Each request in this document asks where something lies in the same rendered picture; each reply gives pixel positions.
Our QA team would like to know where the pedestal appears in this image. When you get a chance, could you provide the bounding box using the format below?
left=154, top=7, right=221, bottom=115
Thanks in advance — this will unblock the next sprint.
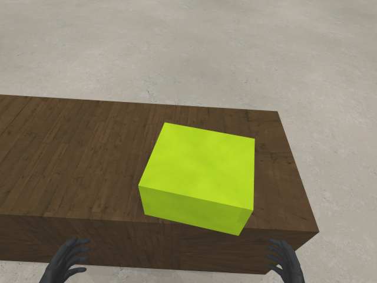
left=0, top=94, right=319, bottom=275

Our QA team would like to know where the robot left hand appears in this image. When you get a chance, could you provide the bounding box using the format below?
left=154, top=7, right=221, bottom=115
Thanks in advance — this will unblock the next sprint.
left=39, top=237, right=91, bottom=283

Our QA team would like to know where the carton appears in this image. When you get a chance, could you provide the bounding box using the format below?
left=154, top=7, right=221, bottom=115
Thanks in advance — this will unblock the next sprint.
left=138, top=123, right=255, bottom=236

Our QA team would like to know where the robot right hand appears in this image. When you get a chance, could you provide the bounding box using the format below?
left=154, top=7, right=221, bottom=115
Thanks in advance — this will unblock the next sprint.
left=266, top=239, right=305, bottom=283

